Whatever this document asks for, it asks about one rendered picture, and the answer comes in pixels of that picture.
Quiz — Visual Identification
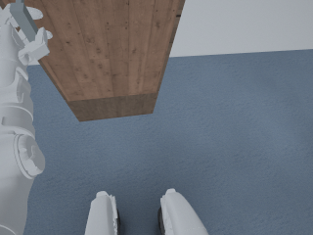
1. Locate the cupboard door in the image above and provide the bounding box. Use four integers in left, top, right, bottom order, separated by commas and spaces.
2, 0, 181, 102

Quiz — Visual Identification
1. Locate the robot left forearm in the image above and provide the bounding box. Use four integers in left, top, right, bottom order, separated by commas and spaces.
0, 60, 35, 140

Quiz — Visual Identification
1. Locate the handle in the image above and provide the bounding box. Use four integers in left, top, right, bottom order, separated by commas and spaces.
9, 0, 49, 56

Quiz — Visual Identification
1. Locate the right robot shin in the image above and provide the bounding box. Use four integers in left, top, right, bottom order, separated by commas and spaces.
162, 188, 176, 235

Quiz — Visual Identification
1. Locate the left robot upper arm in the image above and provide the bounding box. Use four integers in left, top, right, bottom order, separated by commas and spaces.
0, 134, 45, 235

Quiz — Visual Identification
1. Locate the robot left hand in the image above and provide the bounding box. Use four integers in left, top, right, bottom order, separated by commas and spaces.
0, 3, 53, 70

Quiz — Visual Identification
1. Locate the right robot thigh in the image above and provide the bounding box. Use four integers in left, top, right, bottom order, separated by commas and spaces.
160, 192, 208, 235

